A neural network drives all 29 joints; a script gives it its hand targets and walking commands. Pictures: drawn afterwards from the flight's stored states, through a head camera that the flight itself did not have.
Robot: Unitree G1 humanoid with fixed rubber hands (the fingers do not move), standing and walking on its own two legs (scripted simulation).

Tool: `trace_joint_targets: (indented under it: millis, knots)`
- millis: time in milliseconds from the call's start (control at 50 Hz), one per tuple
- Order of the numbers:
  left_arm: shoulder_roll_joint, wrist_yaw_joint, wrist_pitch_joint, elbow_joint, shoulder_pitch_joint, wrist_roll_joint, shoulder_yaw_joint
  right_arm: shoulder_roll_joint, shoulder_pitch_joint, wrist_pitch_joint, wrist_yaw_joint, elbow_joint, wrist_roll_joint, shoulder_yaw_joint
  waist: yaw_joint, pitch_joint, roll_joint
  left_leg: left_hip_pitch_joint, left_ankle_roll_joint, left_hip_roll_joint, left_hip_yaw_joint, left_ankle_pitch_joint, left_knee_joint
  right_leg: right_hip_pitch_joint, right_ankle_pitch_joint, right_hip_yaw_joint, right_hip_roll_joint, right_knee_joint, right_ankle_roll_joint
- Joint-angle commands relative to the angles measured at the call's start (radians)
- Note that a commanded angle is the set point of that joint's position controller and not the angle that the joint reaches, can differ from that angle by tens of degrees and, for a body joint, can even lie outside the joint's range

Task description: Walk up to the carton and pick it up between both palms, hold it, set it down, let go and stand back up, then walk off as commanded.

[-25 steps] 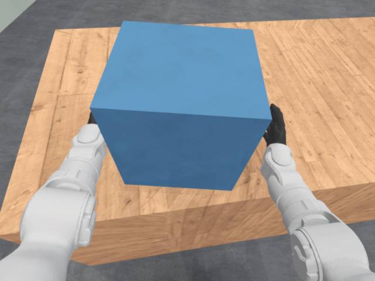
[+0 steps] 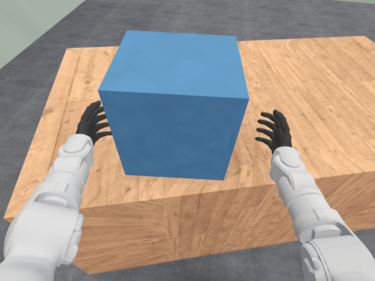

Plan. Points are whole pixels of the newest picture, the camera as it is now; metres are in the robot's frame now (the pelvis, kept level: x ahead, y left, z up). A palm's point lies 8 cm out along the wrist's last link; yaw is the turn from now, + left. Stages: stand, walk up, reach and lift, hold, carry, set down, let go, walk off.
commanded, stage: set down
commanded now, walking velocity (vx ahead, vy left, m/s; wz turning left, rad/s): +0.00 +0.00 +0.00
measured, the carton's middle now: (177, 109) +0.53 -0.05 +0.08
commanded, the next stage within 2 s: none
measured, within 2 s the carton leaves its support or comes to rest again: neither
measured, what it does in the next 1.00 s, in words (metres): shifts its weight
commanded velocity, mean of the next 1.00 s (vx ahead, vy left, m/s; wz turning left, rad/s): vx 0.00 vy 0.00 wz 0.00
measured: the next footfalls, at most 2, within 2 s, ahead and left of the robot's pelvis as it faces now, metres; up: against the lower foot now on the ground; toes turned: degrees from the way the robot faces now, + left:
none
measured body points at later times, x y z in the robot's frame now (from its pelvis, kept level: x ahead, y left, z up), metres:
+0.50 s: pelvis +0.03 +0.00 +0.01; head +0.08 +0.01 +0.46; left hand +0.45 +0.21 +0.06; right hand +0.35 -0.24 +0.04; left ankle +0.05 +0.10 -0.71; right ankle +0.07 -0.12 -0.71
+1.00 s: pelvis +0.06 +0.01 +0.03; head +0.07 +0.01 +0.48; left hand +0.35 +0.24 +0.06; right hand +0.27 -0.21 +0.06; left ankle +0.05 +0.10 -0.71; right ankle +0.07 -0.12 -0.71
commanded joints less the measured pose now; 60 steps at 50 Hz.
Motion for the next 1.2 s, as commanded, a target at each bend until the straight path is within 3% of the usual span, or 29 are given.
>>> trace_joint_targets:
  millis: [0,80,100,120,160,200,260,280,300,320,360,400,420,440,460,480,500,520,580,600,620,640,740,820,920,980,1000,1060,1180]
  knots:
    - [0.210,-0.014,-0.041,-0.217,-0.386,0.004,0.076,-0.139,-0.391,-0.023,-0.027,-0.241,-0.007,-0.010,0.028,-0.476,0.062,0.368,0.005,-0.013,-0.037,-0.123,-0.155,0.313,-0.066,0.001,0.012,-0.091,-0.008]
    - [0.270,-0.009,-0.057,-0.180,-0.468,-0.028,0.077,-0.126,-0.480,-0.001,-0.033,-0.261,-0.042,-0.038,0.023,-0.425,0.023,0.270,0.023,-0.014,-0.044,-0.195,-0.142,0.310,-0.179,0.015,0.008,-0.075,-0.009]
    - [0.274,-0.008,-0.058,-0.209,-0.436,-0.037,0.079,-0.130,-0.461,0.001,-0.033,-0.305,-0.039,-0.041,0.042,-0.456,0.035,0.279,0.023,-0.010,-0.051,-0.191,-0.155,0.320,-0.167,0.016,0.001,-0.073,-0.014]
    - [0.280,-0.004,-0.063,-0.259,-0.453,-0.051,0.071,-0.126,-0.454,0.001,-0.032,-0.316,-0.042,-0.058,0.019,-0.472,0.045,0.275,0.020,-0.008,-0.051,-0.201,-0.147,0.308,-0.158,0.016,0.001,-0.067,-0.016]
    - [0.273,-0.013,-0.062,-0.276,-0.328,-0.046,0.088,-0.092,-0.337,-0.008,-0.042,-0.353,-0.036,-0.024,0.052,-0.464,0.010,0.320,0.019,-0.020,-0.042,-0.143,-0.127,0.359,-0.105,0.026,-0.004,-0.071,-0.005]
    - [0.292,-0.020,-0.056,-0.302,-0.353,-0.051,0.097,-0.105,-0.353,-0.008,-0.046,-0.396,-0.039,-0.032,0.047,-0.515,0.007,0.313,0.018,-0.018,-0.050,-0.114,-0.123,0.365,-0.067,0.021,-0.002,-0.066,0.000]
    - [0.288,-0.032,-0.021,-0.415,-0.265,0.000,0.137,-0.088,-0.233,-0.020,-0.054,-0.416,-0.026,-0.018,0.048,-0.551,0.056,0.366,-0.003,-0.013,-0.050,-0.017,-0.122,0.403,0.068,0.023,-0.001,-0.075,0.003]
    - [0.289,-0.043,-0.003,-0.497,-0.110,0.034,0.181,-0.077,-0.077,-0.035,-0.063,-0.481,-0.021,0.001,0.064,-0.576,0.040,0.438,-0.012,-0.014,-0.056,0.071,-0.120,0.467,0.186,0.024,0.007,-0.082,0.007]
    - [0.293,-0.047,0.015,-0.480,-0.184,0.029,0.179,-0.107,-0.175,-0.031,-0.063,-0.483,-0.018,-0.019,0.068,-0.580,0.053,0.430,-0.017,-0.011,-0.057,0.050,-0.129,0.424,0.162,0.012,0.011,-0.089,0.005]
    - [0.277,-0.052,0.031,-0.567,-0.115,0.043,0.181,-0.104,-0.096,-0.045,-0.069,-0.498,-0.012,-0.020,0.055,-0.563,0.086,0.485,-0.036,-0.008,-0.058,0.117,-0.124,0.441,0.236,0.004,0.017,-0.095,0.004]
    - [0.289,-0.060,0.075,-0.655,-0.013,0.074,0.229,-0.107,0.009,-0.065,-0.079,-0.573,0.004,-0.009,0.071,-0.555,0.093,0.559,-0.055,-0.010,-0.059,0.247,-0.118,0.497,0.349,0.007,0.036,-0.123,0.003]
    - [0.285,-0.064,0.102,-0.718,0.002,0.087,0.245,-0.110,0.032,-0.074,-0.083,-0.616,-0.002,-0.027,0.065,-0.543,0.115,0.603,-0.069,-0.002,-0.059,0.316,-0.116,0.471,0.365,0.002,0.042,-0.148,0.001]
    - [0.283,-0.061,0.114,-0.758,0.041,0.102,0.271,-0.111,0.047,-0.077,-0.083,-0.649,-0.006,-0.031,0.085,-0.525,0.113,0.617,-0.074,-0.004,-0.059,0.336,-0.124,0.481,0.370,0.004,0.041,-0.162,0.001]
    - [0.285,-0.055,0.125,-0.816,0.058,0.095,0.270,-0.112,0.093,-0.081,-0.087,-0.681,-0.017,-0.048,0.063,-0.530,0.123,0.627,-0.080,-0.003,-0.057,0.364,-0.125,0.479,0.379,0.001,0.046,-0.162,0.001]
    - [0.285,-0.055,0.129,-0.902,0.178,0.090,0.282,-0.100,0.194,-0.091,-0.089,-0.757,0.002,-0.016,0.086,-0.520,0.114,0.683,-0.083,-0.001,-0.057,0.445,-0.128,0.532,0.444,0.009,0.045,-0.178,0.005]
    - [0.282,-0.055,0.128,-0.851,0.090,0.082,0.269,-0.106,0.112,-0.082,-0.086,-0.696,-0.020,-0.046,0.071,-0.435,0.137,0.641,-0.087,0.001,-0.059,0.358,-0.141,0.457,0.327,0.006,0.041,-0.194,-0.001]
    - [0.266,-0.051,0.127,-0.908,0.125,0.080,0.262,-0.106,0.154,-0.092,-0.083,-0.738,-0.022,-0.054,0.068,-0.449,0.136,0.672,-0.090,0.004,-0.054,0.370,-0.156,0.473,0.326,-0.001,0.043,-0.197,-0.001]
    - [0.265,-0.058,0.138,-0.923,0.260,0.084,0.287,-0.087,0.282,-0.091,-0.086,-0.780,-0.012,-0.007,0.102,-0.422,0.096,0.712,-0.084,0.001,-0.048,0.437,-0.165,0.530,0.393,0.007,0.043,-0.209,0.002]
    - [0.253,-0.063,0.150,-1.022,0.359,0.097,0.286,-0.083,0.420,-0.079,-0.081,-0.755,0.007,0.010,0.109,-0.281,0.137,0.788,-0.102,0.016,-0.047,0.478,-0.196,0.559,0.365,0.018,0.039,-0.246,-0.008]
    - [0.253,-0.068,0.152,-0.968,0.292,0.092,0.269,-0.081,0.349,-0.067,-0.079,-0.709,0.000,-0.004,0.088,-0.230,0.150,0.744,-0.098,0.013,-0.047,0.407,-0.207,0.524,0.313,0.019,0.031,-0.252,-0.007]
    - [0.248,-0.069,0.165,-1.039,0.334,0.098,0.282,-0.077,0.412,-0.061,-0.080,-0.763,0.007,0.004,0.086,-0.240,0.147,0.790,-0.099,0.015,-0.036,0.420,-0.224,0.555,0.334,0.018,0.033,-0.259,-0.009]
    - [0.242,-0.070,0.170,-1.036,0.393,0.095,0.286,-0.068,0.446,-0.055,-0.077,-0.765,0.010,0.015,0.112,-0.192,0.149,0.777,-0.097,0.016,-0.041,0.407,-0.243,0.570,0.310,0.022,0.030,-0.269,-0.011]
    - [0.240,-0.073,0.203,-1.131,0.476,0.100,0.302,-0.079,0.533,-0.035,-0.073,-0.865,0.016,0.020,0.119,-0.086,0.146,0.757,-0.097,0.021,-0.029,0.385,-0.292,0.599,0.256,0.028,0.028,-0.292,-0.022]
    - [0.237,-0.082,0.199,-1.219,0.661,0.110,0.325,-0.048,0.706,-0.049,-0.084,-0.978,-0.008,0.032,0.139,-0.054,0.103,0.769,-0.091,0.021,-0.027,0.411,-0.307,0.663,0.315,0.032,0.022,-0.303,-0.016]
    - [0.246,-0.081,0.159,-1.253,0.732,0.083,0.325,-0.032,0.772,-0.036,-0.084,-1.096,-0.043,0.039,0.163,-0.010,0.044,0.715,-0.066,0.024,-0.020,0.290,-0.326,0.689,0.279,0.039,0.011,-0.307,-0.009]
    - [0.239,-0.080,0.137,-1.296,0.853,0.073,0.329,-0.020,0.890,-0.024,-0.088,-1.144,-0.043,0.058,0.192,0.047,0.045,0.718,-0.064,0.029,-0.018,0.276,-0.350,0.701,0.228,0.048,0.005,-0.327,-0.019]
    - [0.246,-0.078,0.127,-1.281,0.800,0.062,0.304,-0.024,0.835,-0.015,-0.087,-1.168,-0.060,0.024,0.169,0.045,0.046,0.693,-0.062,0.035,-0.024,0.220,-0.347,0.684,0.190,0.040,0.009,-0.319,-0.022]
    - [0.275,-0.071,0.105,-1.248,0.763,0.024,0.298,-0.008,0.795,0.031,-0.086,-1.180,-0.083,0.019,0.181,0.085,0.034,0.605,-0.034,0.035,-0.023,0.079,-0.366,0.677,0.082,0.050,-0.003,-0.318,-0.030]
    - [0.291,-0.078,0.088,-1.303,0.984,0.026,0.301,0.048,1.013,0.100,-0.104,-1.205,-0.044,0.063,0.190,0.198,0.070,0.647,-0.030,0.043,-0.024,0.078,-0.370,0.710,0.078,0.076,-0.022,-0.347,-0.038]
